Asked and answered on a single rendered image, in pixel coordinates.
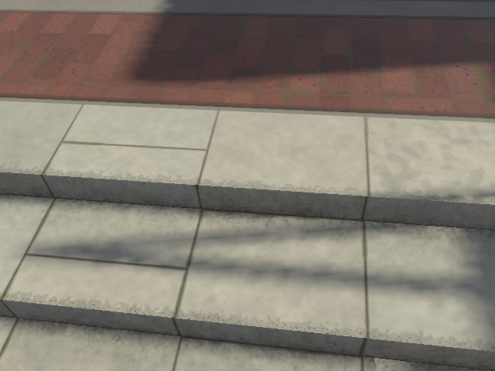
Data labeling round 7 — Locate stairs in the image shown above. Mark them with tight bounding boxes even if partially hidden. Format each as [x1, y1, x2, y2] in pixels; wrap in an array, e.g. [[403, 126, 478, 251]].
[[0, 172, 495, 371]]

